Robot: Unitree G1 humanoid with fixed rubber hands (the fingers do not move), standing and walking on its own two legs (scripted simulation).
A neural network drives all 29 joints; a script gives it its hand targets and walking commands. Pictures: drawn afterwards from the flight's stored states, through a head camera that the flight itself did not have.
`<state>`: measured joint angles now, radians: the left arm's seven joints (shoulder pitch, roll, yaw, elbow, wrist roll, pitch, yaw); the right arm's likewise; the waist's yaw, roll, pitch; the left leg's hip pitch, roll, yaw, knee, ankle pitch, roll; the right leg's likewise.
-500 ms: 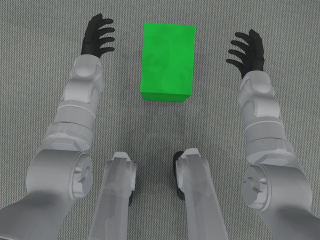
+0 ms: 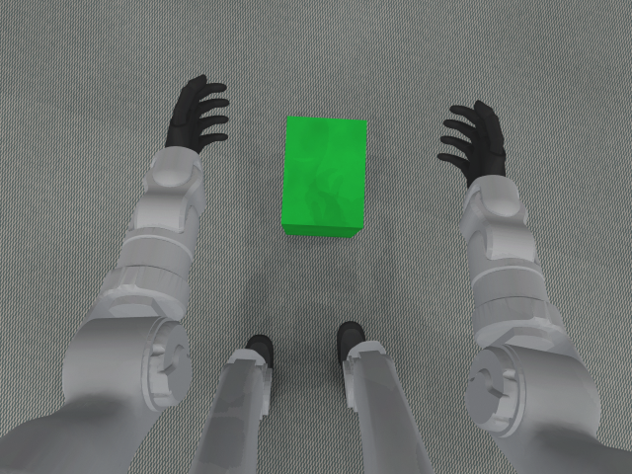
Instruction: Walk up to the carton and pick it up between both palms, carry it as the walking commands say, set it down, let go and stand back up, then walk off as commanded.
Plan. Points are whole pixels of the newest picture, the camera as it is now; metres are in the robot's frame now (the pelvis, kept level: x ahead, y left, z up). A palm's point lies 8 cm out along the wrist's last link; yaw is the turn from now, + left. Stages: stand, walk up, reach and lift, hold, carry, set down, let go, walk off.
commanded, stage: let go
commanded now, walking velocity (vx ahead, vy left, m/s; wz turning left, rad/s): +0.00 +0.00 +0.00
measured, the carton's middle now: (322, 183) +0.55 -0.05 -0.55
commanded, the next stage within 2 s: stand in 1.26 s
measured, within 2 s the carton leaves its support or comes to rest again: neither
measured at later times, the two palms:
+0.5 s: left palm (106, 255) +0.36 +0.18 -0.02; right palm (562, 273) +0.33 -0.24 -0.02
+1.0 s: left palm out of the picture +0.25 +0.25 +0.05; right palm (599, 397) +0.24 -0.22 +0.05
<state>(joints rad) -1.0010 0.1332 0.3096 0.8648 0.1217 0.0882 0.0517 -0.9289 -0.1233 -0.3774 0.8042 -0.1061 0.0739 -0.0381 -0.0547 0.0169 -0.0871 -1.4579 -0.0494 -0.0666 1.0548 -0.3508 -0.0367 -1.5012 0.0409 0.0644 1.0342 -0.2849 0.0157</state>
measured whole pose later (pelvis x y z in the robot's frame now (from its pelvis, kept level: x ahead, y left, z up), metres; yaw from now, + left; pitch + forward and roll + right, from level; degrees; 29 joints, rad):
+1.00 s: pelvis +0.09 +0.02 +0.11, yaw -1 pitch -1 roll +0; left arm 0.23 0.22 0.03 0.43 0.00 0.08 -0.07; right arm 0.24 -0.21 -0.05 0.43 -0.01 0.09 0.08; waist 0.00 0.01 0.07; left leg -0.10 -0.03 -0.07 0.42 -0.29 0.01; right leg -0.15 0.01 0.08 0.41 -0.24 0.02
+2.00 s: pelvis +0.09 +0.00 +0.11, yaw +0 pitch -2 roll +0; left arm 0.15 0.34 0.02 0.87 0.03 0.01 0.02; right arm 0.18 -0.36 -0.01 0.82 -0.03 0.01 -0.03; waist 0.00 0.02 0.02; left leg -0.11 -0.01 -0.10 0.45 -0.31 -0.01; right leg -0.15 0.03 0.04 0.45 -0.27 -0.01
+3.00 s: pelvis +0.07 +0.00 +0.12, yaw +0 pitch -3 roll +0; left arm 0.12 0.38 0.01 1.03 0.02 0.00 0.01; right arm 0.15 -0.39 0.00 0.99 -0.02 -0.01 -0.02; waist 0.01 0.01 0.04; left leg -0.08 -0.01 -0.09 0.36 -0.24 -0.01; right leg -0.13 0.03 0.06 0.37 -0.20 0.00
